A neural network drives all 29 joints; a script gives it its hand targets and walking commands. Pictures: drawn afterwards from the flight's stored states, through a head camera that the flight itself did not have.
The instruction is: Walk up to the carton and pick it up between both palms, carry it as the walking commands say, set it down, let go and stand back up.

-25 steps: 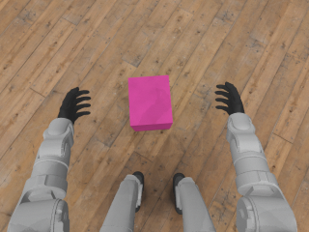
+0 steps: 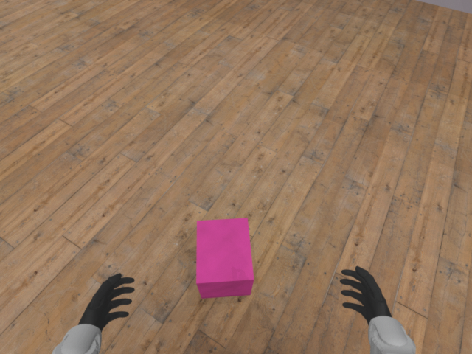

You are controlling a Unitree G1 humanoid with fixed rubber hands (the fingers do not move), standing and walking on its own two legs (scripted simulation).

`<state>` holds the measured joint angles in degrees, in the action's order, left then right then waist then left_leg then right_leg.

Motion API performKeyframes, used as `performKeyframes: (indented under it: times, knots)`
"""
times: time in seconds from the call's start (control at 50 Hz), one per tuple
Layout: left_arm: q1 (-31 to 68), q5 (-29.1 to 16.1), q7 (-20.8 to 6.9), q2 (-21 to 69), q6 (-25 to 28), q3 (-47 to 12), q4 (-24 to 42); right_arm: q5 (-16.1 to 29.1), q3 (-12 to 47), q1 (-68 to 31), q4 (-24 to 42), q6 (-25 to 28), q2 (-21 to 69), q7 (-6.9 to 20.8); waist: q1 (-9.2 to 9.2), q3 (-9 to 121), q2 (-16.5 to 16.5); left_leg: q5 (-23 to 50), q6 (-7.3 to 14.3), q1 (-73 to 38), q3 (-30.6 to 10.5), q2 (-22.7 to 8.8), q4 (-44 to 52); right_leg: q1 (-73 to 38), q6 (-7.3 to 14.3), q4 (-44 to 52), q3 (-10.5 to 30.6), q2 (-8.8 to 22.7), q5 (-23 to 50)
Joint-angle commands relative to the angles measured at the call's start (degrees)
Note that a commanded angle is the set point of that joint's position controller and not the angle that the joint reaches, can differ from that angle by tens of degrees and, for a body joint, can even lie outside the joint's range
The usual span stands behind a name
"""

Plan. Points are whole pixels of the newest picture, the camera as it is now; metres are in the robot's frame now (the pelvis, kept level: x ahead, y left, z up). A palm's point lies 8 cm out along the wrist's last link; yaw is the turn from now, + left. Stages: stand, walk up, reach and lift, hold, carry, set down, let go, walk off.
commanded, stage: let go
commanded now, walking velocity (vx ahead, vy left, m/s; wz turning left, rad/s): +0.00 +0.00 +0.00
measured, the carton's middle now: (224, 258) +0.49 +0.07 -0.65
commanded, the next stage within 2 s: stand in 0.50 s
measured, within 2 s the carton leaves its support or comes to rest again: neither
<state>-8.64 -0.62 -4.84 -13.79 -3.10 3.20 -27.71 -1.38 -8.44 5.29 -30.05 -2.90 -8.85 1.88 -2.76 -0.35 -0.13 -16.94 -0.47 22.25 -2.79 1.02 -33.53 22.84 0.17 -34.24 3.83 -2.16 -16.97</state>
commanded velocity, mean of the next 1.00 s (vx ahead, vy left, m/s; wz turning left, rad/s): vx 0.00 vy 0.00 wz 0.00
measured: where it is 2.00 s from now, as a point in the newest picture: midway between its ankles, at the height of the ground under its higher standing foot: outside the picture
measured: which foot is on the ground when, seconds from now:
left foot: down 0.00-1.00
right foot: down 0.00-1.00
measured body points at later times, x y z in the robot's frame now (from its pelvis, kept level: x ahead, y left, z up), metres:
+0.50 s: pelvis -0.01 +0.00 +0.00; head +0.00 +0.00 +0.45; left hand +0.15 +0.25 -0.07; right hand +0.18 -0.24 -0.07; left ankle +0.00 +0.13 -0.73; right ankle +0.00 -0.11 -0.73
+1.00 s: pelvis +0.03 +0.00 +0.00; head +0.04 +0.01 +0.45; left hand +0.19 +0.26 -0.08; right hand +0.18 -0.28 -0.09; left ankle +0.00 +0.13 -0.73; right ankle +0.00 -0.11 -0.73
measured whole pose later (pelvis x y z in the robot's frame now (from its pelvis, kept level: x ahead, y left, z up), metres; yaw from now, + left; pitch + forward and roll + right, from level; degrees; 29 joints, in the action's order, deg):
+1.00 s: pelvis +0.03 +0.00 +0.00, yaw +0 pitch +0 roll +0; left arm -11.9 -0.6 1.5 -14.1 -1.8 2.5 -32.9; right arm -1.9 -7.3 10.7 -39.4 -1.6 -15.7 0.3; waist -1.3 -1.1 -0.9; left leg -19.3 -0.3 11.4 -2.5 1.0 -31.1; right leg 12.1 0.3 -31.8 4.2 -2.0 -19.2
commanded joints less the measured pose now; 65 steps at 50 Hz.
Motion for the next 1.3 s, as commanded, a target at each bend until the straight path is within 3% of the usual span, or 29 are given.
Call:
performKeyframes:
  times: [0.0, 0.02, 0.04, 0.06, 0.1, 0.18, 0.24, 0.26, 0.28, 0.3, 0.32, 0.36, 0.44, 0.46, 0.48, 0.54, 0.6, 0.66, 0.7, 0.76, 0.82, 0.92, 0.96, 0.98, 1.0, 1.06, 1.12, 1.2, 1.28]
  knots:
    - [-4.6, 0.3, 0.2, -4.1, 0.9, -0.7, 13.1, 0.7, 6.1, 7.7, 11.2, 0.7, -8.0, 1.4, 3.01, 8.3, -1.6, 18.8, -0.6, -16.1, 2.7, 2.3, 8.5, -15.4, -1.7, 11.2, -2.8, 0.0, 17.0]
    - [-3.2, 0.6, 0.0, -2.7, 0.4, -0.6, 13.3, 0.6, 5.7, 9.1, 10.6, -0.1, -7.7, 1.7, 3.02, 6.1, 2.6, 14.7, -0.7, -15.8, 3.0, 1.5, 10.1, -16.3, -1.0, 11.9, -3.0, 0.3, 13.3]
    - [-2.2, 0.2, -0.1, -4.5, 0.0, -0.1, 12.7, 1.2, 5.8, 3.3, 14.8, -0.1, -8.3, 1.8, 1.73, 1.3, -1.3, 10.2, 0.0, -14.5, 2.8, 1.7, 10.5, -14.6, -1.3, 11.7, -3.4, -0.2, 9.4]
    - [-1.3, -0.3, -0.5, -4.4, -0.8, -0.8, 12.4, 0.8, 5.9, 4.3, 13.2, -0.6, -9.1, 1.7, 4.05, -0.1, -3.2, 8.5, -0.5, -13.6, 3.4, 1.8, 9.9, -15.0, -1.7, 12.8, -2.4, 0.5, 8.0]
    - [-0.8, -0.4, -0.6, -4.6, -1.8, -0.5, 12.5, 1.4, 6.6, 3.7, 14.0, -1.8, -8.0, 2.5, 2.94, -1.7, -4.3, 2.8, 0.0, -15.4, 3.6, 1.8, 11.0, -14.2, -1.9, 13.3, -3.3, 0.8, 2.2]
    - [0.2, 0.9, -0.7, -4.7, -1.8, -0.7, 16.5, 1.7, 6.3, 4.8, 15.5, -1.9, -7.8, 3.0, 2.64, 0.1, 1.1, 8.5, -0.1, -17.4, 3.0, 1.8, 10.4, -14.2, -1.0, 12.1, -3.5, 0.3, 8.0]
    - [-1.5, 1.6, -0.4, -5.5, -2.6, 0.9, 13.7, 1.1, 4.9, 5.5, 15.1, -2.6, -7.9, 3.0, 2.02, 3.2, -2.0, 6.1, 0.1, -19.0, 3.3, 2.0, 9.6, -19.0, -1.4, 11.5, -3.7, 0.5, 6.4]
    - [1.3, 2.0, -0.1, -5.7, -2.3, 0.9, 15.1, 1.4, 5.7, 4.9, 14.2, -2.3, -7.5, 2.7, 3.03, 2.5, -0.2, 8.4, 0.2, -17.0, 2.7, 2.2, 9.1, -17.8, -1.4, 11.0, -3.4, 0.6, 9.1]
    - [-2.5, 1.2, -0.1, -5.8, -3.0, 0.2, 13.4, 0.5, 4.8, 7.7, 13.5, -2.6, -8.0, 2.6, 4.46, 3.8, -3.7, 11.1, 0.1, -18.5, 2.3, 1.9, 9.2, -20.1, -1.7, 11.1, -3.3, 0.4, 11.4]
    - [-1.8, 1.7, -0.3, -5.8, -2.8, 0.0, 13.7, 1.6, 4.8, 5.6, 15.1, -2.3, -7.7, 2.6, 2.75, 2.1, -0.2, 10.2, 0.4, -17.6, 1.8, 1.5, 9.1, -18.1, -1.0, 10.6, -3.6, 0.0, 10.4]
    - [-0.5, 1.2, 0.6, -5.2, -4.1, 0.7, 15.2, 1.3, 4.4, 5.9, 15.3, -1.8, -8.5, 2.4, 3.36, 8.0, -2.6, 11.2, 0.3, -19.3, 2.4, 2.1, 8.3, -19.0, -1.3, 9.8, -4.4, -0.3, 11.7]
    - [-0.2, 1.5, 1.1, -5.1, -5.0, 0.8, 15.1, 1.2, 3.9, 6.1, 14.5, -1.3, -8.8, 2.1, 2.87, 6.4, 0.1, 10.1, 0.1, -19.2, 1.7, 1.5, 8.0, -17.7, -1.2, 9.4, -4.0, 0.1, 9.5]
    - [-1.1, 2.2, 1.9, -5.1, -7.4, 0.0, 13.6, 1.1, 5.3, 9.0, 10.2, -1.8, -8.1, 1.1, 3.21, 2.4, -1.7, 7.8, 0.8, -14.0, 3.0, 1.8, 8.6, -17.1, -1.4, 10.0, -4.3, 0.3, 8.7]
    - [-2.1, 2.4, 2.2, -5.8, -7.9, 0.2, 13.4, 1.4, 6.8, 7.3, 9.8, -2.4, -8.8, 1.3, 0.94, 2.5, -1.0, 5.9, 0.7, -14.4, 3.2, 1.7, 8.6, -16.9, -1.4, 10.3, -4.1, 0.9, 5.4]
    - [-1.9, 3.1, 4.5, -10.9, -3.3, 1.4, 2.1, -1.3, 2.0, 3.8, 2.2, -0.8, -14.8, -0.7, 0.5, 0.2, -6.9, 2.0, -0.8, -9.4, 0.1, -1.5, 5.4, -7.8, -1.1, 11.4, 2.2, 4.2, -2.7]
    - [1.7, 4.0, 5.8, -13.0, 0.3, 2.3, 0.6, -2.3, 2.9, 4.4, -0.7, 1.4, -14.0, -1.5, 2.73, 1.3, -7.2, -5.3, -0.6, -9.1, -0.1, -0.2, 2.6, -2.0, 0.4, 15.2, 7.6, 6.4, -18.8]
    - [1.4, 4.5, 5.8, -11.4, 1.6, 2.2, -0.6, -2.4, 2.8, 4.7, -3.0, 2.9, -14.4, -1.6, 2.98, -1.1, -7.1, -1.8, 0.6, -10.0, -2.0, -1.3, 5.0, -1.4, 0.6, 15.5, 6.9, 5.2, -15.0]
    - [1.8, 4.5, 6.1, -11.8, 2.7, 2.7, -2.0, -1.8, 1.8, 4.5, -4.8, 3.5, -15.0, -2.1, 3.67, 3.3, -1.8, 3.7, 0.7, -10.7, -3.4, -3.0, 7.1, -6.6, 0.3, 9.7, 4.9, 4.6, -2.1]
    - [-0.5, 4.6, 6.2, -11.3, 3.1, 2.5, -2.1, -1.8, 1.4, 4.6, -5.1, 3.7, -17.3, -2.2, 2.12, 0.5, -1.2, 4.5, 1.2, -8.6, -5.7, -3.7, 9.2, -8.3, 0.1, 9.1, 3.4, 3.4, -0.9]
    - [-1.0, 3.7, 6.2, -12.8, 3.4, 2.1, -3.6, -1.4, 1.5, 2.5, -5.0, 3.4, -15.8, -1.9, 1.86, 4.6, -6.3, 11.7, 0.8, -11.3, -3.0, -3.4, 5.5, -10.5, 0.0, 9.5, 4.4, 5.0, 8.6]
    - [-0.3, 3.6, 6.4, -12.0, 3.5, 2.2, -2.8, -1.1, 1.6, 4.0, -6.1, 3.4, -17.0, -2.3, 1.78, 7.1, -2.7, 16.0, 1.1, -12.5, -3.3, -3.6, 6.3, -13.3, 0.4, 7.6, 3.6, 5.1, 15.1]
    - [-2.1, 3.6, 7.4, -12.4, 3.8, 2.1, -5.6, -0.9, 1.5, 4.3, -7.1, 2.9, -15.8, -2.7, 1.96, 6.9, -4.3, 22.7, 1.2, -14.1, -2.6, -4.1, 4.4, -13.9, 0.7, 7.7, 5.0, 6.4, 26.3]
    - [-1.9, 3.6, 7.4, -12.0, 3.7, 2.5, -4.8, -1.1, 0.5, 4.0, -6.3, 3.4, -17.8, -3.1, 2.17, 8.2, -3.0, 25.1, 1.8, -15.2, -3.2, -4.4, 4.0, -14.8, 1.6, 6.5, 4.6, 6.0, 26.1]
    - [-0.7, 3.9, 7.0, -12.4, 3.6, 2.1, -4.9, -0.9, 0.9, 4.1, -6.8, 2.8, -16.6, -2.8, 1.75, 10.1, -7.7, 24.8, 1.3, -17.3, -2.6, -4.6, 3.8, -14.1, 0.5, 6.5, 1.7, 5.2, 25.4]
    - [-0.8, 3.7, 7.3, -12.0, 3.8, 2.2, -5.0, -1.4, 1.3, 3.0, -6.3, 3.0, -17.1, -2.7, 1.67, 8.1, -3.5, 23.9, 1.6, -15.1, -2.6, -4.1, 4.6, -14.5, 0.3, 7.8, 3.1, 5.1, 25.1]
    - [-2.6, 4.0, 7.2, -13.0, 4.2, 2.3, -6.0, -0.9, 1.1, 3.5, -6.1, 2.9, -16.9, -2.7, 1.5, 5.7, -5.9, 19.4, 1.8, -15.3, -3.0, -4.1, 4.9, -11.9, 0.4, 8.8, 3.8, 5.3, 22.7]
    - [-0.7, 4.2, 7.4, -13.3, 4.4, 2.0, -6.5, -0.8, 0.5, 6.2, -7.1, 3.4, -18.4, -2.4, 3.22, 7.7, -2.0, 19.5, 1.9, -16.8, -3.0, -4.3, 5.4, -12.4, 1.6, 7.9, 4.0, 5.6, 21.0]
    - [-1.0, 3.8, 7.0, -12.9, 4.9, 2.4, -6.7, -0.9, 1.1, 4.2, -6.8, 3.9, -16.8, -2.6, 1.88, 6.5, -5.2, 17.6, 2.6, -15.3, -4.3, -4.7, 6.6, -12.6, 1.0, 8.5, 3.1, 4.7, 17.5]
    - [-0.5, 4.4, 6.7, -14.4, 5.2, 2.6, -7.3, -0.8, 0.6, 5.4, -6.2, 3.9, -17.7, -2.8, 3.3, 6.3, -2.1, 16.6, 2.1, -15.3, -4.5, -4.4, 7.0, -12.3, 1.2, 9.7, 4.2, 5.2, 16.1]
